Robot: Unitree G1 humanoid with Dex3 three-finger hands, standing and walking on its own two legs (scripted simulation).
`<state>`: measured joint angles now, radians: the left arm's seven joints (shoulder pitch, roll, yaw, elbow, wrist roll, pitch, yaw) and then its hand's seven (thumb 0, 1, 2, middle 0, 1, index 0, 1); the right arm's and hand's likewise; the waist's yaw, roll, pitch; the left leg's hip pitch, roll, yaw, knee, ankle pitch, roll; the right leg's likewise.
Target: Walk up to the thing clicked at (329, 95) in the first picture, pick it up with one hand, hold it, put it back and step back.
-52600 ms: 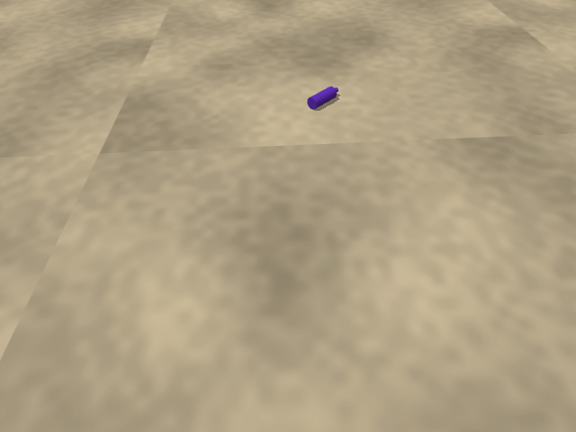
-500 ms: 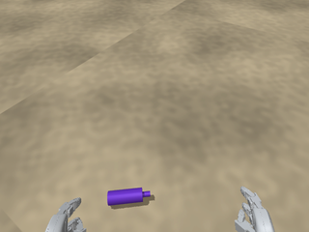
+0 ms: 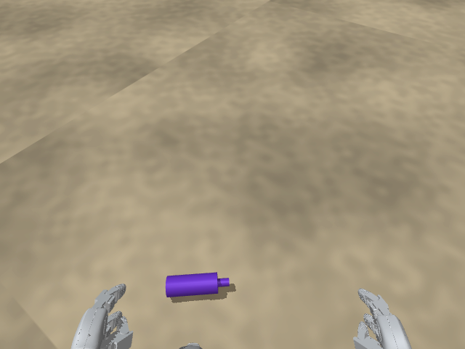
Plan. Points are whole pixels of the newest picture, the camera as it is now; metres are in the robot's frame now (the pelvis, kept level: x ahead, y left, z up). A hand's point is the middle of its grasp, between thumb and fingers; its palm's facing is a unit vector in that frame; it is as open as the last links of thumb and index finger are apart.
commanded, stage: stand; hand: left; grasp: from above
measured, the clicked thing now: (198, 284) +0.47 +0.15 -0.68
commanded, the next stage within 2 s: none
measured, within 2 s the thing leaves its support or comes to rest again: neither
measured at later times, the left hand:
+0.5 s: hand out of the picture +0.06 +0.24 -0.11, palm faces +0.03 -0.95 -0.32, open 7.4 cm
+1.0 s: hand out of the picture +0.03 +0.25 -0.10, palm faces +0.01 -0.94 -0.33, open 7.3 cm
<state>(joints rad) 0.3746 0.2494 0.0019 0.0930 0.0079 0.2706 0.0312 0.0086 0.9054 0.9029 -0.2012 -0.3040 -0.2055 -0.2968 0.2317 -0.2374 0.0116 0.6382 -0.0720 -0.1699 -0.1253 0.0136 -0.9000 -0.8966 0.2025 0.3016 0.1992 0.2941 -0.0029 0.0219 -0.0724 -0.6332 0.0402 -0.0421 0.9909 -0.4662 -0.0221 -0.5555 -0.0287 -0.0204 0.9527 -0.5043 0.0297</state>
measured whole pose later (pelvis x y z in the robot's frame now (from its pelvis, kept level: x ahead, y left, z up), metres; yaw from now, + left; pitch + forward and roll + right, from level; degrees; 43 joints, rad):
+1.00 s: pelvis -0.01 +0.00 +0.06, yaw -1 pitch -5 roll +0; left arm 0.18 0.30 0.03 1.12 0.03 0.00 0.02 0.00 0.91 0.90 -0.20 -0.30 -0.21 -0.30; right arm 0.16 -0.31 -0.04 1.11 -0.03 0.00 -0.01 0.01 -0.90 -0.90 0.20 0.30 0.20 0.29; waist 0.01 0.01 0.07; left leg -0.15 0.02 0.00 0.41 -0.18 -0.02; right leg -0.09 -0.05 0.00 0.39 -0.21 0.04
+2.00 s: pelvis +0.01 -0.01 +0.06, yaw -2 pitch -3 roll +0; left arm 0.11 0.32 0.03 1.13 0.01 0.00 0.01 0.00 0.91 0.90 -0.20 -0.30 -0.21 -0.30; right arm 0.11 -0.33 -0.02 1.14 -0.02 0.00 0.00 0.01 -0.90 -0.90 0.20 0.30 0.20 0.29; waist 0.00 0.01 0.06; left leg -0.12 0.05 0.01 0.35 -0.17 -0.04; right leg -0.08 -0.02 0.01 0.36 -0.22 0.02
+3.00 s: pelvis -0.08 +0.02 +0.04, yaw -5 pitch -1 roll -1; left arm 0.10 0.41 0.07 0.90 0.00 0.06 0.01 0.00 0.91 0.90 -0.20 -0.30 -0.20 -0.30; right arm 0.12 -0.37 -0.05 0.90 -0.03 0.02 0.00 0.01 -0.90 -0.90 0.21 0.30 0.20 0.30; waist -0.02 -0.04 0.19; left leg -0.39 0.04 0.04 0.59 -0.18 0.02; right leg -0.39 0.09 0.14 1.09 -0.52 0.01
